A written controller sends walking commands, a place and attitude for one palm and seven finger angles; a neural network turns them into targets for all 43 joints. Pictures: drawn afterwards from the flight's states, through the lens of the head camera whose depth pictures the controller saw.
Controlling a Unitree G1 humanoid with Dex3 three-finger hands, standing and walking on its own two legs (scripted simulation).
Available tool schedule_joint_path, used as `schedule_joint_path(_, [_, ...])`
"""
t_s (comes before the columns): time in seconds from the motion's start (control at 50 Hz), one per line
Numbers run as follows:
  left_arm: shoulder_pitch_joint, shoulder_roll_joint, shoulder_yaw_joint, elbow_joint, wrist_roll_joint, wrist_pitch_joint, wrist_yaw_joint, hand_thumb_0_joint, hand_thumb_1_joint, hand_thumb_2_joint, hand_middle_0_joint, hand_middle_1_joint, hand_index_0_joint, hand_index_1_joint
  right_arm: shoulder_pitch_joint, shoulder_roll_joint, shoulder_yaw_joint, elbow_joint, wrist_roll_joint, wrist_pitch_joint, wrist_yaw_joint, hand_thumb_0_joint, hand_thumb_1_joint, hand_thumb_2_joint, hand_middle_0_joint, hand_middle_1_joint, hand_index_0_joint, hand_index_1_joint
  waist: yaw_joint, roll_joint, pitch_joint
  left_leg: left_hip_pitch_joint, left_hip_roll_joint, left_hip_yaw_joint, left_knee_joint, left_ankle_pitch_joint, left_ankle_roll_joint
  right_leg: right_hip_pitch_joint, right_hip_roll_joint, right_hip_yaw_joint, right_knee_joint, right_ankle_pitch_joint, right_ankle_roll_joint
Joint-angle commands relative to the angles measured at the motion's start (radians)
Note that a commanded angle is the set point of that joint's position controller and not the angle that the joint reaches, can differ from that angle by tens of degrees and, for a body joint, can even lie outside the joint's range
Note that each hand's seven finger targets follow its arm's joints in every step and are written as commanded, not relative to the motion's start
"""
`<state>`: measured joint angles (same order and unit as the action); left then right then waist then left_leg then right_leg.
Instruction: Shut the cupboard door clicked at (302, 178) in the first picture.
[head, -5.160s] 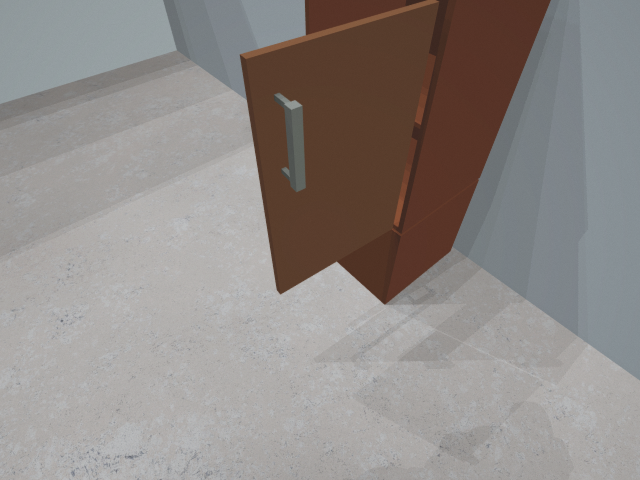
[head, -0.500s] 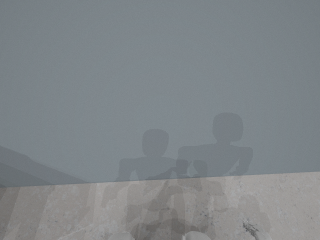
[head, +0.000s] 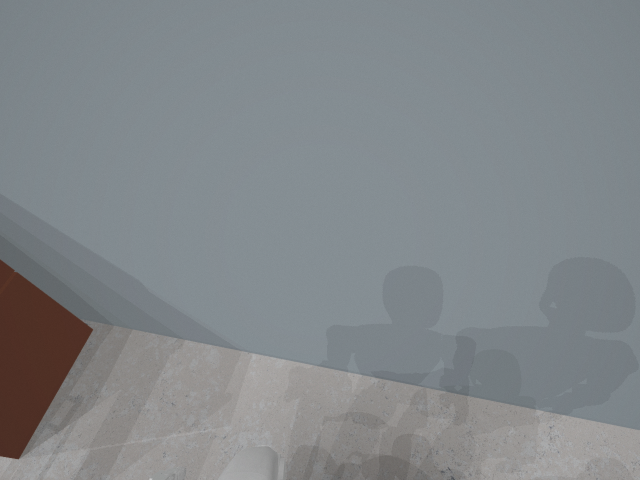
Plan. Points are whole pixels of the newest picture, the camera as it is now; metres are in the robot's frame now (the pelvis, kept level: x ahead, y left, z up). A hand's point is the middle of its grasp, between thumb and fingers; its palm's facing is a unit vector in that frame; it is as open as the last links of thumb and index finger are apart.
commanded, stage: turn to face it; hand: left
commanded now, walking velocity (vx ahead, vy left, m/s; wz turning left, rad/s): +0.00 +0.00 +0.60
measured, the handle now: out of the picture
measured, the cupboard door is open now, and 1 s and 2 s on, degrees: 86 86 86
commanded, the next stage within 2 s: take the last steps up to it in 1.94 s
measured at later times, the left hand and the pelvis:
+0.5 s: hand out of the picture +0.04 +0.25 -0.17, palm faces +0.30 -0.92 -0.26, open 7.4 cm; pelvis +0.01 +0.01 +0.00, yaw +17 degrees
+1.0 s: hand out of the picture -0.05 +0.18 -0.19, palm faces +0.60 -0.77 -0.23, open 7.3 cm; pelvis +0.04 -0.01 -0.01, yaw +37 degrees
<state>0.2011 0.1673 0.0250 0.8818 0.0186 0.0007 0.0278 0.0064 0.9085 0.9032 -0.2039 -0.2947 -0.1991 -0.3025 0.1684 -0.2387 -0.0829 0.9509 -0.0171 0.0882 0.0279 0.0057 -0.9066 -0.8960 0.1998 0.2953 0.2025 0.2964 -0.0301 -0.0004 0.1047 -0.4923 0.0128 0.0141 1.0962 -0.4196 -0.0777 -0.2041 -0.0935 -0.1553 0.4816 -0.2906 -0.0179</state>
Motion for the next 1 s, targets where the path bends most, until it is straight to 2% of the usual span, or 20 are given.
schedule_joint_path(0.0, [0.123, 0.218, 0.068, -0.027, 0.005, -0.024, 0.012, 0.000, 0.900, 0.900, -0.200, -0.300, -0.200, -0.300, -0.095, -0.028, 0.006, -0.097, 0.008, -0.039, 0.002, 0.000, -0.900, -0.900, 0.200, 0.300, 0.200, 0.300, 0.077, -0.176, -0.163, -0.051, 0.013, 0.060, -0.201, -0.026, -0.004, 0.279, -0.248, 0.099, -0.051, 0.762, -0.085])
schedule_joint_path(0.08, [0.110, 0.245, 0.082, -0.020, 0.012, -0.016, 0.008, 0.000, 0.900, 0.900, -0.200, -0.300, -0.200, -0.300, -0.104, -0.031, 0.011, -0.106, 0.012, -0.045, 0.002, 0.000, -0.900, -0.900, 0.200, 0.300, 0.200, 0.300, 0.077, -0.217, -0.140, 0.055, 0.010, 0.098, -0.368, -0.028, 0.022, 0.216, -0.286, 0.077, -0.017, 0.727, -0.091])
schedule_joint_path(0.14, [0.065, 0.248, 0.086, -0.023, 0.002, -0.012, -0.001, 0.000, 0.900, 0.900, -0.200, -0.300, -0.200, -0.300, -0.006, -0.067, 0.002, -0.088, 0.005, -0.055, -0.001, 0.000, -0.900, -0.900, 0.200, 0.300, 0.200, 0.300, 0.009, -0.164, -0.167, 0.265, -0.008, 0.115, -0.602, 0.165, 0.048, 0.105, -0.257, -0.005, 0.125, 0.623, -0.025])
schedule_joint_path(0.16, [0.050, 0.226, 0.080, -0.039, -0.007, -0.008, -0.005, 0.000, 0.900, 0.900, -0.200, -0.300, -0.200, -0.300, 0.075, -0.133, -0.016, -0.068, -0.001, -0.063, -0.004, 0.000, -0.900, -0.900, 0.200, 0.300, 0.200, 0.300, -0.037, -0.016, -0.224, 0.451, 0.076, 0.014, -0.682, 0.371, 0.087, -0.038, -0.213, -0.040, 0.296, 0.428, 0.027])
schedule_joint_path(0.18, [0.015, 0.148, 0.062, -0.083, -0.015, -0.002, -0.014, 0.000, 0.900, 0.900, -0.200, -0.300, -0.200, -0.300, 0.143, -0.253, -0.049, -0.062, -0.009, -0.069, -0.014, 0.000, -0.900, -0.900, 0.200, 0.300, 0.200, 0.300, -0.078, 0.311, -0.235, 0.576, 0.374, -0.401, -0.724, 0.767, 0.245, -0.347, -0.045, -0.046, 0.546, -0.297, 0.111])
schedule_joint_path(0.2, [-0.049, 0.162, 0.056, -0.110, -0.005, 0.017, -0.006, 0.000, 0.900, 0.900, -0.200, -0.300, -0.200, -0.300, 0.187, -0.282, -0.050, -0.042, -0.001, -0.059, -0.025, 0.000, -0.900, -0.900, 0.200, 0.300, 0.200, 0.300, -0.087, 0.236, -0.254, 0.549, 0.437, -0.432, -0.708, 0.888, 0.333, -0.390, -0.029, 0.099, 0.665, -0.397, 0.098])
schedule_joint_path(0.22, [-0.073, 0.167, 0.057, -0.126, -0.002, 0.021, -0.005, 0.000, 0.900, 0.900, -0.200, -0.300, -0.200, -0.300, 0.153, -0.266, -0.043, -0.056, -0.005, -0.060, -0.028, 0.000, -0.900, -0.900, 0.200, 0.300, 0.200, 0.300, -0.067, 0.128, -0.197, 0.459, 0.423, -0.362, -0.722, 0.702, 0.332, -0.385, -0.050, 0.130, 0.703, -0.330, 0.089])
schedule_joint_path(0.26, [-0.067, 0.164, 0.068, -0.073, 0.003, 0.030, -0.009, 0.000, 0.900, 0.900, -0.200, -0.300, -0.200, -0.300, 0.042, -0.196, -0.026, -0.082, -0.006, -0.069, -0.044, 0.000, -0.900, -0.900, 0.200, 0.300, 0.200, 0.300, -0.020, 0.204, -0.138, 0.357, 0.289, -0.305, -0.756, 0.563, 0.263, -0.384, -0.039, 0.169, 0.715, -0.191, 0.096])
schedule_joint_path(0.3, [-0.020, 0.168, 0.069, -0.052, 0.004, 0.038, -0.017, 0.000, 0.900, 0.900, -0.200, -0.300, -0.200, -0.300, -0.012, -0.179, -0.016, -0.097, -0.004, -0.073, -0.045, 0.000, -0.900, -0.900, 0.200, 0.300, 0.200, 0.300, 0.016, 0.166, -0.106, 0.306, 0.230, -0.249, -0.783, 0.468, 0.225, -0.354, -0.023, 0.166, 0.696, -0.106, 0.101])
schedule_joint_path(0.44, [-0.054, 0.149, 0.061, -0.071, 0.002, 0.033, -0.017, 0.000, 0.900, 0.900, -0.200, -0.300, -0.200, -0.300, 0.016, -0.195, -0.029, -0.090, -0.010, -0.067, -0.036, 0.000, -0.900, -0.900, 0.200, 0.300, 0.200, 0.300, 0.005, 0.145, -0.122, 0.287, 0.199, -0.302, -0.788, 0.307, 0.237, -0.266, 0.026, 0.144, 0.433, -0.126, 0.103])
schedule_joint_path(0.54, [0.019, 0.148, 0.060, -0.065, -0.009, 0.013, -0.011, 0.000, 0.900, 0.900, -0.200, -0.300, -0.200, -0.300, -0.016, -0.191, -0.040, -0.107, -0.006, -0.059, -0.034, 0.000, -0.900, -0.900, 0.200, 0.300, 0.200, 0.300, 0.037, 0.178, -0.172, 0.219, 0.152, -0.343, -0.675, 0.460, 0.208, -0.023, 0.089, 0.117, 0.097, -0.044, 0.085])
schedule_joint_path(0.56, [0.066, 0.167, 0.067, -0.054, -0.009, 0.004, -0.006, 0.000, 0.900, 0.900, -0.200, -0.300, -0.200, -0.300, -0.032, -0.174, -0.039, -0.113, 0.002, -0.059, -0.033, 0.000, -0.900, -0.900, 0.200, 0.300, 0.200, 0.300, 0.065, 0.136, -0.189, 0.149, 0.114, -0.330, -0.620, 0.408, 0.172, 0.101, 0.070, 0.129, -0.057, 0.056, 0.080])
schedule_joint_path(0.58, [0.100, 0.237, 0.083, -0.048, 0.003, -0.008, 0.003, 0.000, 0.900, 0.900, -0.200, -0.300, -0.200, -0.300, -0.021, -0.118, -0.034, -0.124, 0.013, -0.059, -0.028, 0.000, -0.900, -0.900, 0.200, 0.300, 0.200, 0.300, 0.081, -0.055, -0.212, -0.004, 0.022, -0.241, -0.479, 0.202, 0.106, 0.252, -0.098, 0.286, -0.190, 0.041, 0.037])
schedule_joint_path(0.6, [0.098, 0.319, 0.096, -0.053, 0.016, -0.011, 0.008, 0.000, 0.900, 0.900, -0.200, -0.300, -0.200, -0.300, -0.031, -0.068, -0.025, -0.147, 0.013, -0.061, -0.024, 0.000, -0.900, -0.900, 0.200, 0.300, 0.200, 0.300, 0.093, -0.320, -0.172, -0.143, -0.113, -0.048, -0.214, -0.158, 0.030, 0.240, -0.371, 0.541, -0.235, 0.155, -0.082])
schedule_joint_path(0.62, [0.073, 0.310, 0.087, -0.062, 0.008, -0.007, 0.012, 0.000, 0.900, 0.900, -0.200, -0.300, -0.200, -0.300, -0.034, -0.117, -0.036, -0.142, 0.004, -0.054, -0.019, 0.000, -0.900, -0.900, 0.200, 0.300, 0.200, 0.300, 0.081, -0.256, -0.158, -0.096, -0.047, -0.090, -0.011, -0.194, 0.040, 0.103, -0.426, 0.504, -0.219, 0.216, -0.142])
schedule_joint_path(0.64, [0.001, 0.247, 0.075, -0.072, 0.007, -0.009, 0.015, 0.000, 0.900, 0.900, -0.200, -0.300, -0.200, -0.300, -0.014, -0.105, -0.034, -0.125, 0.001, -0.045, -0.014, 0.000, -0.900, -0.900, 0.200, 0.300, 0.200, 0.300, 0.037, -0.202, -0.111, -0.103, -0.019, -0.101, 0.082, -0.119, 0.043, 0.058, -0.350, 0.395, -0.206, 0.208, -0.143])
schedule_joint_path(0.7, [-0.034, 0.186, 0.052, -0.077, -0.002, -0.015, 0.009, 0.000, 0.900, 0.900, -0.200, -0.300, -0.200, -0.300, -0.007, -0.078, -0.023, -0.087, 0.001, -0.032, -0.003, 0.000, -0.900, -0.900, 0.200, 0.300, 0.200, 0.300, 0.009, -0.217, -0.089, -0.112, 0.011, -0.038, 0.127, 0.002, 0.007, 0.086, -0.227, 0.184, -0.138, 0.471, -0.087])
schedule_joint_path(0.9, [0.109, 0.250, 0.080, -0.024, 0.011, -0.013, 0.005, 0.000, 0.900, 0.900, -0.200, -0.300, -0.200, -0.300, -0.126, -0.038, 0.008, -0.111, 0.011, -0.044, 0.005, 0.000, -0.900, -0.900, 0.200, 0.300, 0.200, 0.300, 0.077, -0.217, -0.114, 0.051, -0.001, 0.101, -0.351, -0.017, 0.026, 0.196, -0.276, 0.068, -0.021, 0.703, -0.081])
schedule_joint_path(0.96, [0.067, 0.258, 0.085, -0.029, -0.002, -0.010, -0.003, 0.000, 0.900, 0.900, -0.200, -0.300, -0.200, -0.300, -0.003, -0.080, -0.001, -0.087, 0.004, -0.059, 0.000, 0.000, -0.900, -0.900, 0.200, 0.300, 0.200, 0.300, -0.002, -0.146, -0.177, 0.293, -0.020, 0.111, -0.616, 0.200, 0.054, 0.100, -0.250, -0.017, 0.168, 0.628, -0.012])
schedule_joint_path(0.98, [0.057, 0.224, 0.080, -0.047, -0.009, -0.007, -0.009, 0.000, 0.900, 0.900, -0.200, -0.300, -0.200, -0.300, 0.076, -0.158, -0.022, -0.070, -0.004, -0.068, -0.006, 0.000, -0.900, -0.900, 0.200, 0.300, 0.200, 0.300, -0.047, 0.029, -0.243, 0.490, 0.097, -0.035, -0.667, 0.434, 0.111, -0.070, -0.187, -0.052, 0.358, 0.399, 0.045])
